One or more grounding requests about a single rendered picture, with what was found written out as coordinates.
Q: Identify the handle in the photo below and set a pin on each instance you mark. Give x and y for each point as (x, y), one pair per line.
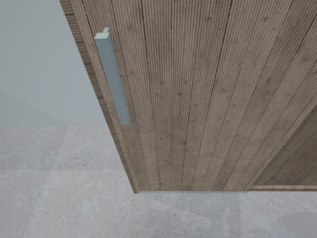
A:
(108, 60)

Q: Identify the wardrobe door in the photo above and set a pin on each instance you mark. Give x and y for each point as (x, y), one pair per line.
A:
(296, 162)
(214, 88)

